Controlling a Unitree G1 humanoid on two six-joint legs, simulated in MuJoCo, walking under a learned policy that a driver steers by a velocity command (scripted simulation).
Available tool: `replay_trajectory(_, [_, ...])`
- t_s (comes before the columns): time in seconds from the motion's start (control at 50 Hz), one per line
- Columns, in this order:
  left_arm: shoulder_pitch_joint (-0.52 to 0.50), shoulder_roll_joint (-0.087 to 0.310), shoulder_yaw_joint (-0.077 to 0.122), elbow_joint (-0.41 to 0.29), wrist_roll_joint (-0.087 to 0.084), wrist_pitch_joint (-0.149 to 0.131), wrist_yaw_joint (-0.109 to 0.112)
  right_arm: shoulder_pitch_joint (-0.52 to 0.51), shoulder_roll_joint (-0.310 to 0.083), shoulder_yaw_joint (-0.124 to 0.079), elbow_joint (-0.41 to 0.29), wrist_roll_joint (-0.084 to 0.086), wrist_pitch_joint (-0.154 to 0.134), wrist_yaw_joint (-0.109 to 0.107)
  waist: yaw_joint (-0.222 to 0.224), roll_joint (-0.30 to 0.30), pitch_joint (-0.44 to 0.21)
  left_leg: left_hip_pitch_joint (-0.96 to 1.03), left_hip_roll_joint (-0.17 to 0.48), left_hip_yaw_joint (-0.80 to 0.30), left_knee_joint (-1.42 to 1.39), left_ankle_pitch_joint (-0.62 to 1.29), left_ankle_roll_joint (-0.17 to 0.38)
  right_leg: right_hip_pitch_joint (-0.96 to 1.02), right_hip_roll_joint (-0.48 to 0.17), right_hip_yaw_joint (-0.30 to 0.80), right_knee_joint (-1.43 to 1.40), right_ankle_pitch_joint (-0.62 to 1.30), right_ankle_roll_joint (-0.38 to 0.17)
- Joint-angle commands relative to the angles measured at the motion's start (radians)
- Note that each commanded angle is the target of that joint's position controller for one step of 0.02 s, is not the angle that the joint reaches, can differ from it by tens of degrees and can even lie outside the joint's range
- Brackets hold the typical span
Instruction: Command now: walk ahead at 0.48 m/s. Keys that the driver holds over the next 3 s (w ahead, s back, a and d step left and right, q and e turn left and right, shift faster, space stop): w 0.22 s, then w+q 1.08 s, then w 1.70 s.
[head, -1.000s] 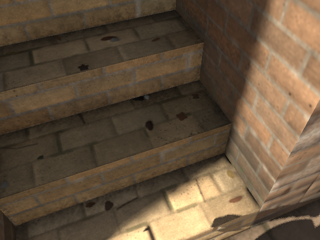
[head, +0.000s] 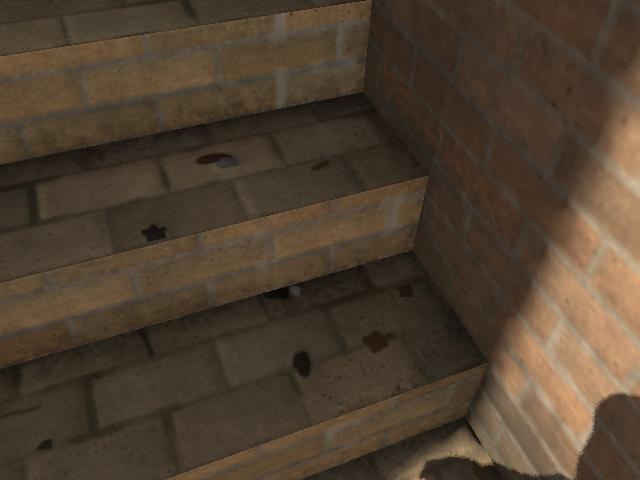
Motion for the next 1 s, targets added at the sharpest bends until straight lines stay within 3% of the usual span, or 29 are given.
replay_trajectory(0.02, [-0.022, -0.077, -0.036, -0.111, 0.008, 0.015, -0.001, -0.042, -0.050, 0.000, 0.007, -0.012, -0.008, 0.009, 0.073, 0.091, 0.188, -0.164, 0.264, -0.260, -0.295, -0.178, 0.100, -0.287, -0.045, 0.004, 0.142, 0.096, -0.011])
replay_trajectory(0.08, [-0.015, -0.083, -0.037, -0.102, -0.002, 0.019, 0.005, 0.048, -0.038, 0.017, 0.045, -0.032, -0.009, -0.009, 0.049, 0.153, 0.106, -0.129, 0.265, -0.212, -0.261, 0.099, 0.136, -0.313, -0.004, -0.046, 0.250, 0.220, 0.002])
replay_trajectory(0.16, [-0.204, -0.118, -0.067, -0.215, -0.016, -0.002, 0.024, 0.217, -0.074, 0.004, 0.100, 0.000, 0.007, -0.046, -0.029, 0.142, 0.138, 0.312, 0.349, -0.293, -0.254, 0.104, 0.123, -0.788, -0.015, 0.081, 0.408, 0.030, -0.013])
replay_trajectory(0.18, [-0.379, -0.034, -0.029, -0.286, 0.054, 0.034, 0.045, 0.115, -0.124, -0.004, 0.085, 0.014, -0.018, -0.034, -0.034, 0.156, 0.189, 0.217, 0.280, -0.148, -0.345, 0.179, 0.185, -0.637, 0.022, -0.103, 0.276, -0.236, -0.049])
replay_trajectory(0.2, [-0.444, -0.011, -0.019, -0.326, 0.053, 0.046, 0.053, 0.124, -0.122, -0.005, 0.085, 0.021, -0.024, -0.048, -0.060, 0.159, 0.215, 0.182, 0.253, -0.123, -0.374, 0.301, 0.198, -0.537, -0.007, -0.142, 0.151, -0.299, -0.052])
replay_trajectory(0.24, [-0.425, -0.085, -0.038, -0.378, 0.019, 0.070, 0.061, 0.193, -0.069, 0.012, 0.130, 0.043, 0.013, -0.086, -0.053, 0.179, 0.165, 0.204, 0.182, -0.097, -0.401, 0.502, 0.176, -0.292, -0.062, -0.168, -0.222, -0.269, -0.053])
replay_trajectory(0.26, [-0.337, -0.095, -0.050, -0.344, 0.003, 0.085, 0.052, 0.115, -0.094, 0.001, 0.080, 0.046, 0.041, -0.091, -0.016, 0.081, 0.064, 0.103, 0.134, -0.065, -0.426, 0.639, 0.187, 0.073, -0.008, -0.253, -0.573, -0.133, -0.036])
replay_trajectory(0.28, [-0.235, -0.119, -0.039, -0.319, -0.031, 0.101, 0.070, 0.134, -0.179, -0.027, 0.053, 0.030, 0.050, -0.094, 0.004, 0.163, -0.075, 0.150, 0.178, -0.117, -0.322, 0.872, 0.174, 0.341, 0.048, -0.167, -0.699, -0.271, -0.021])
replay_trajectory(0.3, [-0.079, -0.057, 0.005, -0.253, -0.036, 0.111, 0.073, 0.179, -0.235, -0.046, 0.051, 0.040, 0.047, -0.078, 0.060, 0.100, -0.214, 0.207, 0.172, -0.100, -0.155, 1.134, 0.167, 0.539, 0.151, -0.272, -0.784, -0.171, 0.002])
replay_trajectory(0.32, [0.108, -0.010, 0.040, -0.211, -0.041, 0.098, 0.098, 0.087, -0.274, -0.050, -0.010, 0.063, -0.001, -0.034, 0.201, 0.130, -0.342, 0.023, 0.165, -0.072, 0.083, 1.264, 0.101, 0.798, 0.048, -0.102, -0.776, -0.007, -0.044])
replay_trajectory(0.34, [0.271, 0.173, 0.112, -0.198, 0.029, 0.103, 0.118, -0.063, -0.281, -0.056, -0.130, 0.100, -0.028, -0.007, 0.328, -0.162, -0.512, -0.144, 0.036, -0.109, 0.516, 0.867, 0.025, 0.950, -0.265, 0.509, -1.071, -0.137, -0.231])
replay_trajectory(0.36, [0.259, 0.244, 0.136, -0.157, 0.059, 0.115, 0.143, -0.138, -0.187, -0.063, -0.136, 0.020, -0.039, 0.013, 0.274, -0.325, -0.545, -0.178, -0.082, -0.235, 0.931, 0.063, -0.002, 0.874, -0.360, 0.997, -1.413, -0.154, -0.310])
replay_trajectory(0.38, [0.202, 0.194, 0.123, -0.147, 0.053, 0.108, 0.154, -0.222, -0.066, -0.043, -0.179, -0.033, -0.028, 0.023, 0.214, -0.164, -0.359, -0.231, -0.078, -0.327, 1.142, 0.000, -0.041, 0.651, -0.296, 0.897, -1.437, -0.249, -0.244])
replay_trajectory(0.42, [0.070, 0.052, 0.082, -0.084, 0.047, 0.084, 0.161, -0.178, 0.075, -0.005, -0.236, -0.067, 0.021, -0.008, 0.066, -0.085, 0.018, -0.488, -0.034, -0.288, 1.447, -0.114, -0.063, 0.400, -0.194, 0.603, -1.146, -0.236, -0.231])
replay_trajectory(0.44, [0.019, -0.052, 0.051, -0.050, 0.082, 0.061, 0.163, -0.166, 0.096, 0.005, -0.258, -0.098, 0.048, -0.024, -0.014, -0.004, 0.059, -0.555, -0.046, -0.291, 1.594, -0.178, -0.070, 0.339, -0.168, 0.433, -1.011, -0.144, -0.161])
replay_trajectory(0.46, [0.008, -0.099, 0.033, -0.014, 0.097, 0.047, 0.150, -0.159, 0.095, 0.009, -0.275, -0.087, 0.066, -0.028, -0.044, 0.034, 0.064, -0.602, -0.064, -0.214, 1.705, -0.212, -0.094, 0.364, -0.156, 0.291, -1.021, -0.079, -0.141])
replay_trajectory(0.52, [-0.170, 0.036, 0.065, -0.057, 0.079, 0.008, 0.109, -0.227, 0.010, -0.008, -0.381, -0.053, 0.125, -0.032, -0.146, 0.013, 0.128, -0.620, 0.011, -0.331, 1.594, -0.209, -0.101, 0.232, -0.259, 0.277, -1.173, -0.045, -0.105])
replay_trajectory(0.58, [-0.398, 0.134, 0.066, -0.121, 0.108, 0.002, 0.097, -0.021, -0.097, -0.041, -0.357, -0.007, 0.159, -0.021, -0.302, 0.042, 0.091, -0.228, 0.035, -0.067, 0.945, -0.086, -0.145, 0.061, -0.189, 0.024, -1.162, -0.034, -0.109])
replay_trajectory(0.62, [-0.236, 0.165, 0.077, -0.097, 0.101, 0.031, 0.112, -0.074, -0.061, -0.027, -0.359, 0.024, 0.153, -0.006, -0.164, -0.054, 0.085, -0.033, 0.042, 0.143, 0.521, -0.263, -0.111, 0.155, -0.198, -0.059, -1.220, 0.153, -0.166])
replay_trajectory(0.64, [-0.181, 0.198, 0.096, -0.087, 0.089, 0.054, 0.107, -0.039, -0.023, -0.015, -0.356, 0.038, 0.153, -0.011, -0.144, -0.181, 0.049, 0.063, 0.072, 0.138, 0.380, -0.264, -0.083, 0.222, -0.236, -0.031, -1.229, 0.199, -0.177])
replay_trajectory(0.66, [-0.166, 0.185, 0.102, -0.095, 0.075, 0.069, 0.092, 0.081, -0.026, -0.021, -0.329, 0.026, 0.135, -0.014, -0.177, -0.137, -0.043, 0.244, 0.051, 0.121, 0.252, -0.142, -0.036, 0.256, -0.208, -0.045, -1.047, 0.164, -0.179])
replay_trajectory(0.7, [-0.240, -0.003, 0.058, -0.144, 0.065, 0.116, 0.057, 0.113, -0.030, -0.027, -0.284, -0.035, 0.087, 0.019, -0.192, 0.201, 0.046, 0.297, 0.010, -0.201, 0.217, -0.065, 0.149, -0.126, 0.039, -0.092, -0.152, -0.184, -0.081])
replay_trajectory(0.72, [-0.152, -0.053, 0.050, -0.272, 0.057, 0.109, 0.053, 0.010, -0.201, -0.077, -0.334, -0.022, 0.072, -0.001, -0.062, 0.440, -0.050, 0.253, 0.239, -0.812, -0.160, -0.234, 0.215, -0.252, 0.048, 0.008, -0.097, -0.170, -0.052])
replay_trajectory(0.74, [-0.138, -0.012, 0.064, -0.292, 0.093, 0.082, 0.035, -0.105, -0.201, -0.081, -0.372, -0.030, 0.055, -0.020, -0.006, 0.335, -0.013, 0.142, 0.261, -0.901, -0.224, -0.533, 0.194, -0.204, -0.004, 0.025, -0.112, -0.053, -0.035])
replay_trajectory(0.8, [-0.288, 0.055, 0.079, -0.286, 0.060, 0.075, 0.047, -0.106, -0.108, -0.068, -0.368, 0.004, 0.030, -0.042, -0.077, 0.082, 0.080, 0.027, 0.232, -0.825, -0.230, -0.476, 0.182, -0.156, -0.003, 0.001, -0.146, -0.010, 0.005])
replay_trajectory(0.82, [-0.111, 0.032, 0.046, -0.185, 0.061, 0.002, -0.060, -0.161, 0.025, 0.050, -0.313, 0.020, -0.012, 0.013, 0.031, 0.050, 0.002, -0.011, 0.312, -0.945, -0.150, -0.515, 0.272, -0.372, 0.002, 0.136, 0.008, 0.045, -0.035])
replay_trajectory(0.84, [-0.140, 0.043, 0.043, -0.153, 0.080, -0.029, -0.082, -0.054, 0.062, 0.056, -0.283, 0.011, -0.023, 0.026, -0.031, 0.036, 0.000, 0.039, 0.317, -0.948, -0.142, -0.482, 0.275, -0.417, -0.001, 0.141, 0.074, 0.073, -0.074])
replay_trajectory(0.92, [-0.285, -0.042, -0.015, -0.172, 0.069, -0.060, -0.050, 0.314, 0.042, 0.059, -0.034, -0.057, -0.019, 0.074, -0.085, 0.074, 0.016, 0.288, 0.230, -0.738, -0.028, -0.321, 0.224, -0.872, 0.039, 0.073, 0.651, 0.002, -0.199])
replay_trajectory(1.0, [-0.355, -0.088, -0.043, -0.185, 0.041, -0.044, -0.039, 0.282, 0.082, 0.068, 0.049, -0.099, -0.051, 0.082, -0.014, 0.058, 0.055, 0.076, 0.151, -0.584, -0.062, -0.274, 0.166, -0.871, -0.036, 0.001, 0.508, 0.179, -0.229])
